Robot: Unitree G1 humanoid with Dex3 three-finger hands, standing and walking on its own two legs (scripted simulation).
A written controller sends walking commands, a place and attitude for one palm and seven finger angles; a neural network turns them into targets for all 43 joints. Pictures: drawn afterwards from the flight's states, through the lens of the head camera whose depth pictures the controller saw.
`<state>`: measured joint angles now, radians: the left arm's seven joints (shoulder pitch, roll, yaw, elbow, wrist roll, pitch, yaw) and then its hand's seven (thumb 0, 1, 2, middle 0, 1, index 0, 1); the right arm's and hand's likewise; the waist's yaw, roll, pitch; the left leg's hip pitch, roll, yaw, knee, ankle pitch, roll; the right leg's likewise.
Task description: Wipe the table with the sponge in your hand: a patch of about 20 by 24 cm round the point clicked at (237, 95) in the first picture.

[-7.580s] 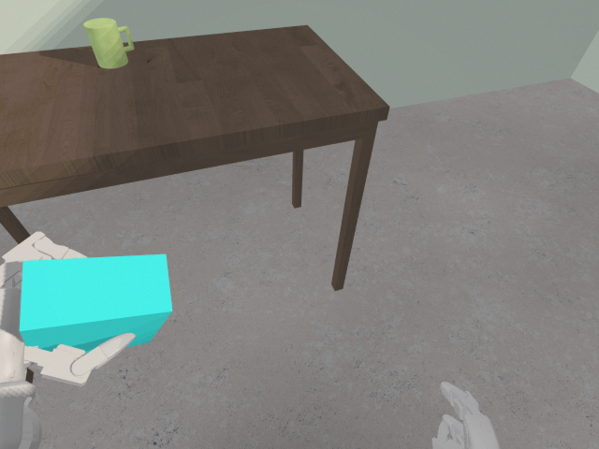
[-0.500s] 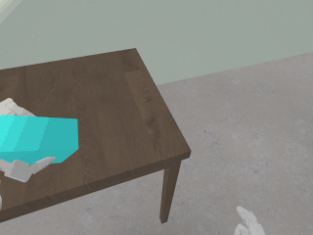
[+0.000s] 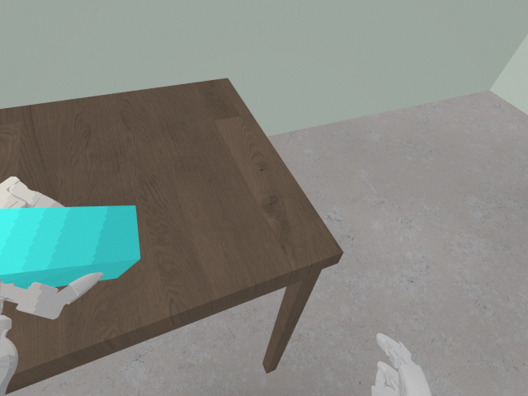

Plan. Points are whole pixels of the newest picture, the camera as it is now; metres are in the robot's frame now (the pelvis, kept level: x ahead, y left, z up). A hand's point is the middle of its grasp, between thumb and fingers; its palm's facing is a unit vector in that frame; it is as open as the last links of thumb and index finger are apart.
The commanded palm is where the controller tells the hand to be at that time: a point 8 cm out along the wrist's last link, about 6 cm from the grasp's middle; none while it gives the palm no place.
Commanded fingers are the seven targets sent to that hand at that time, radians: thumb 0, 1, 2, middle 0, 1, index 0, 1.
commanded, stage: come to a stop and stand still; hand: left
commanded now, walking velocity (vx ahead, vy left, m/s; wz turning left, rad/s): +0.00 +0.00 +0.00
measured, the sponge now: (89, 249) +0.24 +0.23 +0.15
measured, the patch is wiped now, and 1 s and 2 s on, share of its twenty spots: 0.00 0.00 0.00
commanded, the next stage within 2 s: look again from close up in 0.40 s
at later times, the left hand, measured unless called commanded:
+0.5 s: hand (67, 243) +0.24 +0.26 +0.15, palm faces +0.36 -0.86 -0.37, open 9.8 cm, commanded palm +0.18 +0.29 +0.18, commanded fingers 0.00 0.10 1.30 -1.20 -1.60 -1.20 -1.60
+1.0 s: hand (86, 248) +0.24 +0.23 +0.15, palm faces +0.38 -0.85 -0.36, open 9.8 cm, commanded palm +0.18 +0.27 +0.18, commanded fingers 0.00 0.10 1.30 -1.20 -1.60 -1.20 -1.60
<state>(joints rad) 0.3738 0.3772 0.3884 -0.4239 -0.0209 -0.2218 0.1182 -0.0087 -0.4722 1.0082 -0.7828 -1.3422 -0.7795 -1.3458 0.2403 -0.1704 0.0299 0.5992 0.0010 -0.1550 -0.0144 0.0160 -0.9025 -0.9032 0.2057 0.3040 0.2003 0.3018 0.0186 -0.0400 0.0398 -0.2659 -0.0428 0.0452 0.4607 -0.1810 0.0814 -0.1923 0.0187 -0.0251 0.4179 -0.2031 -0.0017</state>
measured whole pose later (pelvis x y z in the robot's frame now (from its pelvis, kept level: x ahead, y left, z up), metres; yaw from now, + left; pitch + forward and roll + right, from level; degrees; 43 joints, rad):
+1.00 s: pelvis +0.02 -0.01 +0.00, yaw +1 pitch -1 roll -2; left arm 0.44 0.35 0.31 -0.45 -0.04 -0.16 0.13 -0.01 -0.47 1.01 -0.78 -1.34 -0.78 -1.35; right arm 0.20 -0.20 0.01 0.60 0.02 -0.10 -0.05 0.02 -0.90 -0.90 0.21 0.30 0.20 0.30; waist 0.02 -0.01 0.05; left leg -0.23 -0.03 0.02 0.43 -0.19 0.06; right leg -0.13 0.03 -0.05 0.35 -0.21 -0.02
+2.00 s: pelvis -0.05 -0.01 +0.00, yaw +2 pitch -3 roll -1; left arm 0.45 0.34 0.34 -0.47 -0.02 -0.19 0.13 -0.01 -0.47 1.02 -0.78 -1.34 -0.78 -1.35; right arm 0.24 -0.17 0.01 0.60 0.02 -0.12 -0.03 0.02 -0.90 -0.90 0.21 0.30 0.20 0.30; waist 0.02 -0.01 0.04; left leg -0.16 -0.03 0.00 0.53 -0.33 0.04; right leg -0.25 0.00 -0.06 0.46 -0.17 0.00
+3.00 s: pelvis -0.05 +0.00 +0.00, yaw +0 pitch -3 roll -1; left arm 0.37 0.36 0.35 -0.46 -0.02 -0.22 0.09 -0.01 -0.47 1.02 -0.78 -1.34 -0.78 -1.35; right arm 0.21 -0.18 0.03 0.57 0.00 -0.14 0.00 0.01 -0.90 -0.90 0.21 0.30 0.20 0.30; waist 0.05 -0.06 0.09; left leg -0.13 -0.03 0.03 0.47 -0.30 0.05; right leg -0.23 0.00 -0.02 0.41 -0.13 0.01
